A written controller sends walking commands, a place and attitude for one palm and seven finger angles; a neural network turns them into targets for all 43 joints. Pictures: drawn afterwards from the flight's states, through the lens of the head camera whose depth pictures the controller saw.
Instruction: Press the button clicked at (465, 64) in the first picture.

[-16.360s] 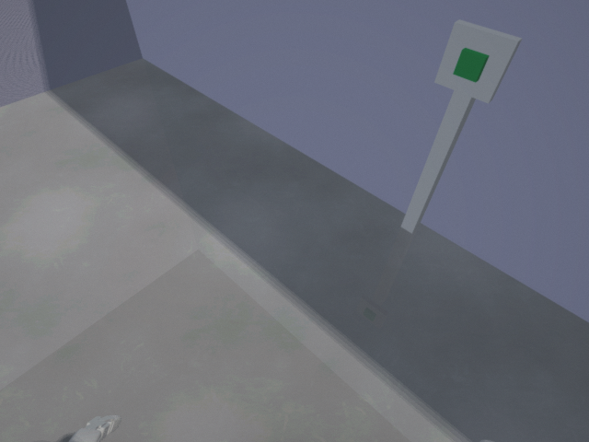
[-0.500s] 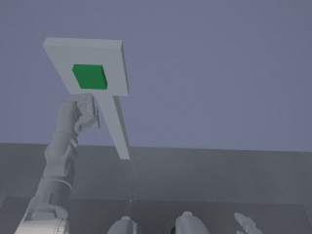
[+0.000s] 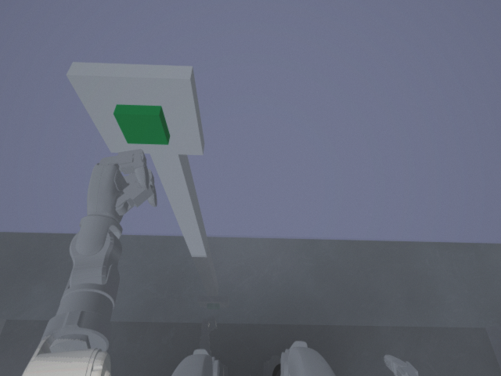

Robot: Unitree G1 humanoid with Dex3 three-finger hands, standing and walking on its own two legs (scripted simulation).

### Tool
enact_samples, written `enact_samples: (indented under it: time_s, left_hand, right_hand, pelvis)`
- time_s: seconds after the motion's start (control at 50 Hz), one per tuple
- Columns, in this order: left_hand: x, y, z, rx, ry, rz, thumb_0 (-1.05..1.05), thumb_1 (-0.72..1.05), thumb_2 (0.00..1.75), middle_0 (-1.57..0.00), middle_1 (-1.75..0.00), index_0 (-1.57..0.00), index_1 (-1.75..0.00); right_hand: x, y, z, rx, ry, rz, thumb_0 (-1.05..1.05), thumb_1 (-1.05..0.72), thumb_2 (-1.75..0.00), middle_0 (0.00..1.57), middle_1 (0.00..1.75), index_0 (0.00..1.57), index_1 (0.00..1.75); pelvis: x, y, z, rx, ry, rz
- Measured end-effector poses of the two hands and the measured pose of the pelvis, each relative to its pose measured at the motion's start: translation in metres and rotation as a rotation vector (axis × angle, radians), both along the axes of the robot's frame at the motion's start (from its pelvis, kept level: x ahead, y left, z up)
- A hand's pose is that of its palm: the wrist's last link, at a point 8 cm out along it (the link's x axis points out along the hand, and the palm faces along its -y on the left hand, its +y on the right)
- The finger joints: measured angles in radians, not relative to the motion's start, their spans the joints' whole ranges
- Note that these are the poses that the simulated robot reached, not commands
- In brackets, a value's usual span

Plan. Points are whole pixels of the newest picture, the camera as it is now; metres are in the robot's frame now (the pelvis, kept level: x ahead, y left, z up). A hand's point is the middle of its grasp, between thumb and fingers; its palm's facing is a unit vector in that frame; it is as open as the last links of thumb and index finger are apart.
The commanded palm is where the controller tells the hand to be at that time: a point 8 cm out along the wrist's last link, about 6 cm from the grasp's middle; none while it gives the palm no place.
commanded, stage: aim a knuckle at the button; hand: left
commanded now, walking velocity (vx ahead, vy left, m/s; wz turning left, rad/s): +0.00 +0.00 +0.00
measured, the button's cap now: (144, 124) +0.50 +0.19 +0.07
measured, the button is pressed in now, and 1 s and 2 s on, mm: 0 4 13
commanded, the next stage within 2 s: press the button with the knuckle in 0.28 s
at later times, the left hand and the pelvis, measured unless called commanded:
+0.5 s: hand (154, 177) +0.42 +0.16 +0.04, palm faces -0.01 -1.00 -0.03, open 3.1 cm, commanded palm +0.40 +0.21 +0.05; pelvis +0.00 +0.00 +0.00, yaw +0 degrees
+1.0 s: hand (160, 161) +0.45 +0.16 +0.04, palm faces +0.00 -1.00 -0.04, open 2.9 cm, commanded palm +0.43 +0.21 +0.05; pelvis +0.00 +0.00 -0.01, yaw +0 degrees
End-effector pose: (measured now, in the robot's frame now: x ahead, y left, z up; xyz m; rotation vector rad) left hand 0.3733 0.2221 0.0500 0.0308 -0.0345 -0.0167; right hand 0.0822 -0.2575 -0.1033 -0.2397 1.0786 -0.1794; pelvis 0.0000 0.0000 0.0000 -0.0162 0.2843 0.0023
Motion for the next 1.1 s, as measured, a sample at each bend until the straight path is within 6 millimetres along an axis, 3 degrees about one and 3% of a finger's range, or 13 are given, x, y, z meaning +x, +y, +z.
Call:
enact_samples:
  time_s: [0.2,0.44,0.76,1.1]
  left_hand:
    - [0.019,-0.01,-0.007,-0.002,0.039,-0.009,0.01,0.9,0.89,-1.3,-1.5,-1.3,-1.5]
    - [0.023,-0.001,-0.007,0.01,0.045,0.013,0.01,0.9,0.89,-1.3,-1.5,-1.3,-1.5]
    - [0.049,-0.01,-0.003,0.005,0.035,0.01,0.01,0.9,0.89,-1.3,-1.5,-1.3,-1.5]
    - [0.06,-0.009,-0.006,0.013,0.036,0.018,-0.02,0.86,0.93,-1.3,-1.5,-1.3,-1.5]
  right_hand:
    - [0.012,0.006,-0.002,0.01,-0.044,0.013,0.01,-0.9,-0.9,0.2,0.3,0.2,0.3]
    - [-0.004,0.008,-0.007,0.024,0.028,-0.012,0.01,-0.9,-0.9,0.21,0.3,0.2,0.3]
    - [-0.013,0.001,-0.007,0.003,0.058,-0.037,0.01,-0.9,-0.9,0.21,0.3,0.2,0.3]
    - [-0.035,0.001,-0.017,0.0,0.132,-0.032,0.01,-0.9,-0.9,0.21,0.3,0.2,0.3]
  pelvis:
    - [-0.004,0.002,-0.004,0.003,0.016,-0.002]
    - [0.002,0.002,-0.003,0.003,0.025,-0.008]
    - [0.004,0.002,-0.005,0.001,0.044,-0.01]
    - [-0.005,0.0,-0.01,-0.002,0.059,0.004]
